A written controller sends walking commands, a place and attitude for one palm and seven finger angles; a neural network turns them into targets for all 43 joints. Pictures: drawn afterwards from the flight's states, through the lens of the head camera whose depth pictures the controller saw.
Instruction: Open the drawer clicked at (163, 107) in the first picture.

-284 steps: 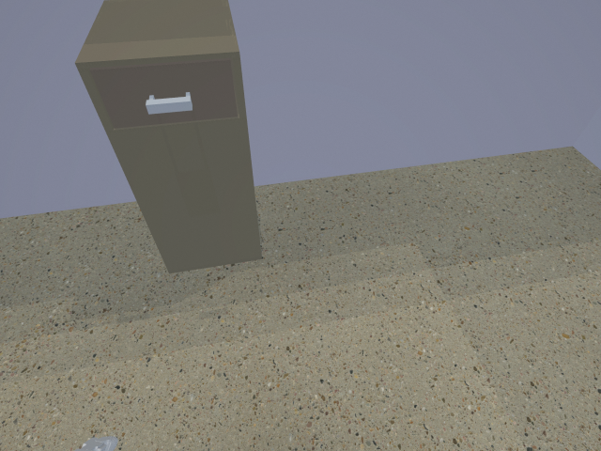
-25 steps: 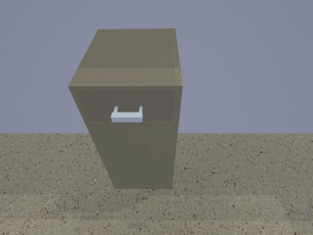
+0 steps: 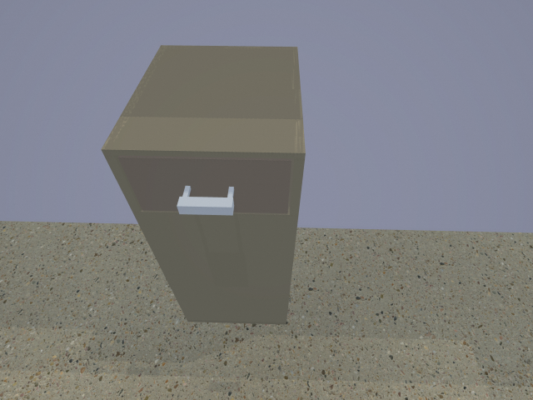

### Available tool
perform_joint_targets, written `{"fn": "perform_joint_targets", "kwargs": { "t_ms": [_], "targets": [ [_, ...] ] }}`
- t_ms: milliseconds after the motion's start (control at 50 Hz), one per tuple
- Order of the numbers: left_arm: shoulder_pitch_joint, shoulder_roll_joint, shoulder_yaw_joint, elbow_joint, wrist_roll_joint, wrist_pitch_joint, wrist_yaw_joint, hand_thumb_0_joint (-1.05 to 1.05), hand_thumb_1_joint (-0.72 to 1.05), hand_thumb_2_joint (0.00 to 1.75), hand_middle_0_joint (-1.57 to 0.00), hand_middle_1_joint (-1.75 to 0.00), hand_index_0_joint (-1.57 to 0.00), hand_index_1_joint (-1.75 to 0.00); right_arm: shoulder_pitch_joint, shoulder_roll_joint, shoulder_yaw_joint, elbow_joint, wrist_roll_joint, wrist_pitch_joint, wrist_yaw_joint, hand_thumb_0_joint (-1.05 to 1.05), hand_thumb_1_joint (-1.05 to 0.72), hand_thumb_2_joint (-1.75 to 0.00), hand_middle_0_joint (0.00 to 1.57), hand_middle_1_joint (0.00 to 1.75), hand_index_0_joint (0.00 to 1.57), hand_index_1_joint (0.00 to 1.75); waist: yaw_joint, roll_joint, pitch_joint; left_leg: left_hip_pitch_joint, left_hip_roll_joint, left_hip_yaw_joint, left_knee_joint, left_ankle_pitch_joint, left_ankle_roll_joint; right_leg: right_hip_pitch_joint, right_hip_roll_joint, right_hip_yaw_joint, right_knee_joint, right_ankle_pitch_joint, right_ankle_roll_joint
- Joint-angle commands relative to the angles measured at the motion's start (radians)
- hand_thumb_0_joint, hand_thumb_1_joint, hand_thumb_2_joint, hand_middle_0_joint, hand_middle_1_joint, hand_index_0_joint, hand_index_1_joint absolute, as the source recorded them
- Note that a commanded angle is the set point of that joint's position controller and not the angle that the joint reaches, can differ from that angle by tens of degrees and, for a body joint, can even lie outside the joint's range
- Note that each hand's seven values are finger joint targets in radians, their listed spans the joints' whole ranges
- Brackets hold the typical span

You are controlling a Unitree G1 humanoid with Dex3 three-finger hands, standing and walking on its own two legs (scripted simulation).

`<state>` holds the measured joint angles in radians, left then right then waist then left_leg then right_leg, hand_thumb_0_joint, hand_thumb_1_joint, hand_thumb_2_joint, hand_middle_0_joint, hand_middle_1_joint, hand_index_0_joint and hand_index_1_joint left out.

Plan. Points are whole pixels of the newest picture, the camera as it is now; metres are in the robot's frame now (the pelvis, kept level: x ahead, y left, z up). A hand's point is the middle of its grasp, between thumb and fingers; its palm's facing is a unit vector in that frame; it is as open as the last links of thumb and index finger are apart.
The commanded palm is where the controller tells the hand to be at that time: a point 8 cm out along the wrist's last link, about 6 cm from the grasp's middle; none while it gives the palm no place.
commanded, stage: come to a stop and stand still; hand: left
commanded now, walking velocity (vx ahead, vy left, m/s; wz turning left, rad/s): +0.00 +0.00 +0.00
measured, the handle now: (207, 198) +0.48 +0.15 -0.01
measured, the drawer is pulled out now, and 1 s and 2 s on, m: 0.00 0.00 0.00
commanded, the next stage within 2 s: look again from close up in 0.50 s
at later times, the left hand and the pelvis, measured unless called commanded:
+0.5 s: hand out of the picture -0.01 +0.14 -0.17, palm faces +0.05 -0.98 -0.18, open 7.3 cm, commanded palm none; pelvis +0.01 -0.02 +0.00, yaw +0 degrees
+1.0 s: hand out of the picture -0.02 +0.12 -0.18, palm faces +0.06 -0.98 -0.17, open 7.3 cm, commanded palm none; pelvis +0.01 -0.03 +0.00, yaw +1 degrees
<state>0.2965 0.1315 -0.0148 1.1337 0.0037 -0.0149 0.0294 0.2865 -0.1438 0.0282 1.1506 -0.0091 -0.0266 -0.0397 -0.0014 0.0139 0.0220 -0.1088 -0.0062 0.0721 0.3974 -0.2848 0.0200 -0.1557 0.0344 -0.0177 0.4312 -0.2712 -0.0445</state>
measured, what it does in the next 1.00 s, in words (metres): stands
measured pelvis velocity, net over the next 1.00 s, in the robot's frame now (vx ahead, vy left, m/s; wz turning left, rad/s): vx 0.01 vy -0.03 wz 0.01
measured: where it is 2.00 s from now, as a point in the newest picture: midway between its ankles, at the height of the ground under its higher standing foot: outside the picture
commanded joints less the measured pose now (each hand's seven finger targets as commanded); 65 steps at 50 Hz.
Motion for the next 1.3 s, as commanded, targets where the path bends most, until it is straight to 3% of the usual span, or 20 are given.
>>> {"fn": "perform_joint_targets", "kwargs": {
  "t_ms": [0, 120, 420, 760, 940, 1120, 1140, 1160, 1180, 1200, 1220, 1240, 1260, 1280],
  "targets": [
    [0.068, 0.083, 0.015, -0.026, 0.002, -0.017, 0.009, 0.00, 0.90, 0.90, -0.20, -0.30, -0.20, -0.30, 0.091, -0.077, -0.017, -0.011, -0.002, -0.011, -0.008, 0.00, -0.90, -0.90, 0.20, 0.30, 0.20, 0.30, -0.005, -0.014, 0.025, -0.025, 0.114, -0.095, -0.056, 0.250, 0.019, 0.011, -0.129, 0.112, -0.049, 0.327, -0.019],
    [0.080, 0.080, 0.015, -0.027, 0.002, -0.019, 0.011, 0.00, 0.90, 0.90, -0.20, -0.30, -0.20, -0.30, 0.101, -0.071, -0.017, -0.005, -0.002, -0.009, -0.010, 0.00, -0.90, -0.90, 0.20, 0.30, 0.20, 0.30, -0.004, -0.019, 0.027, -0.024, 0.114, -0.087, -0.047, 0.246, 0.015, 0.021, -0.133, 0.115, -0.054, 0.370, -0.022],
    [0.096, 0.072, 0.016, -0.027, 0.001, -0.018, 0.012, 0.00, 0.90, 0.90, -0.20, -0.30, -0.20, -0.30, 0.114, -0.054, -0.015, 0.003, -0.003, -0.004, -0.012, 0.00, -0.90, -0.90, 0.20, 0.30, 0.20, 0.30, -0.001, -0.012, 0.067, -0.047, 0.109, -0.085, -0.057, 0.182, 0.009, 0.010, -0.128, 0.121, -0.080, 0.319, -0.025],
    [0.119, 0.067, 0.017, -0.021, 0.000, -0.022, 0.014, 0.00, 0.90, 0.90, -0.20, -0.30, -0.20, -0.30, 0.127, -0.044, -0.017, 0.004, -0.002, -0.004, -0.016, 0.00, -0.90, -0.90, 0.20, 0.30, 0.20, 0.30, 0.000, -0.018, 0.053, -0.043, 0.110, -0.077, -0.044, 0.188, 0.002, 0.025, -0.129, 0.122, -0.087, 0.365, -0.022],
    [0.122, 0.063, 0.015, -0.020, 0.001, -0.020, 0.014, 0.00, 0.90, 0.90, -0.20, -0.30, -0.20, -0.30, 0.132, -0.039, -0.016, 0.006, -0.002, -0.002, -0.015, 0.00, -0.90, -0.90, 0.20, 0.30, 0.20, 0.30, 0.001, -0.019, 0.076, -0.057, 0.106, -0.078, -0.050, 0.161, 0.002, 0.008, -0.124, 0.126, -0.098, 0.310, -0.020],
    [0.125, 0.062, 0.017, -0.021, 0.000, -0.022, 0.014, 0.00, 0.90, 0.90, -0.20, -0.30, -0.20, -0.30, 0.139, -0.037, -0.016, 0.006, -0.002, -0.004, -0.015, 0.00, -0.90, -0.90, 0.20, 0.30, 0.20, 0.30, 0.003, -0.019, 0.058, -0.056, 0.107, -0.075, -0.047, 0.166, 0.001, 0.020, -0.124, 0.126, -0.096, 0.322, -0.017],
    [0.190, 0.122, 0.035, 0.011, 0.016, -0.049, 0.056, 0.00, 0.90, 0.90, -0.20, -0.30, -0.20, -0.30, -0.016, -0.088, -0.037, -0.072, 0.009, -0.008, 0.001, 0.00, -0.90, -0.90, 0.20, 0.30, 0.20, 0.30, 0.053, -0.061, 0.125, -0.210, 0.085, -0.002, 0.204, 0.034, -0.038, -0.002, -0.211, 0.209, -0.073, 0.891, 0.100],
    [-0.560, 0.343, -0.128, -1.498, 0.070, -0.232, 0.022, 0.00, 0.88, 0.89, -0.20, -0.32, -0.20, -0.32, -0.039, -0.254, -0.024, -0.472, 0.063, -0.166, -0.052, 0.00, -0.90, -0.90, 0.20, 0.30, 0.20, 0.30, -0.043, 0.218, -0.350, 0.087, 0.006, -0.013, 0.030, 0.213, 0.033, 0.054, -0.135, 0.274, 0.015, 0.659, 0.005],
    [-0.248, 0.328, -0.015, -1.264, 0.103, -0.147, 0.118, 0.00, 0.85, 0.88, -0.20, -0.33, -0.20, -0.33, -0.113, -0.177, -0.044, -0.411, 0.049, -0.237, -0.093, 0.00, -0.90, -0.90, 0.20, 0.30, 0.20, 0.30, 0.017, 0.391, -0.397, 0.101, 0.008, -0.032, 0.039, 0.424, 0.039, 0.062, -0.075, 0.169, 0.078, 0.408, -0.025],
    [-0.004, 0.225, -0.081, -1.165, 0.108, -0.002, 0.172, 0.00, 0.83, 0.87, -0.21, -0.34, -0.21, -0.34, -0.106, -0.153, -0.058, -0.437, 0.087, -0.268, -0.092, 0.00, -0.90, -0.90, 0.20, 0.30, 0.20, 0.30, 0.018, 0.260, -0.222, 0.005, 0.023, -0.067, 0.036, 0.457, 0.014, -0.038, -0.046, 0.111, 0.065, 0.277, -0.019],
    [0.054, 0.099, -0.138, -1.081, 0.143, 0.035, 0.173, 0.00, 0.81, 0.86, -0.21, -0.36, -0.21, -0.36, -0.087, -0.151, -0.064, -0.402, 0.083, -0.270, -0.093, 0.00, -0.90, -0.90, 0.20, 0.30, 0.20, 0.30, -0.002, 0.046, -0.144, -0.043, 0.032, -0.053, 0.074, 0.427, 0.030, -0.088, -0.044, 0.078, 0.059, 0.308, 0.004],
    [-0.017, 0.112, -0.179, -1.216, 0.195, 0.021, 0.183, 0.00, 0.78, 0.85, -0.21, -0.37, -0.21, -0.37, -0.121, -0.182, -0.069, -0.473, 0.082, -0.287, -0.082, 0.00, -0.90, -0.90, 0.20, 0.30, 0.20, 0.30, -0.012, -0.043, -0.064, -0.081, 0.017, -0.087, 0.105, 0.324, 0.046, -0.179, -0.050, 0.096, 0.065, 0.293, 0.011],
    [-0.012, 0.152, -0.173, -1.216, 0.302, 0.010, 0.208, 0.00, 0.76, 0.84, -0.21, -0.39, -0.21, -0.39, -0.100, -0.223, -0.069, -0.473, 0.052, -0.288, -0.072, 0.00, -0.90, -0.90, 0.20, 0.30, 0.20, 0.30, -0.030, -0.107, -0.147, -0.090, 0.008, -0.085, 0.147, 0.280, 0.053, -0.225, -0.047, 0.087, 0.096, 0.252, 0.012],
    [0.008, 0.131, -0.213, -1.229, 0.400, 0.005, 0.238, 0.00, 0.74, 0.83, -0.21, -0.40, -0.21, -0.40, -0.103, -0.226, -0.066, -0.506, 0.025, -0.279, -0.056, 0.00, -0.90, -0.90, 0.20, 0.30, 0.20, 0.30, -0.035, -0.161, -0.150, -0.135, -0.004, -0.101, 0.176, 0.244, 0.050, -0.281, -0.041, 0.082, 0.115, 0.196, 0.011]
  ]
}}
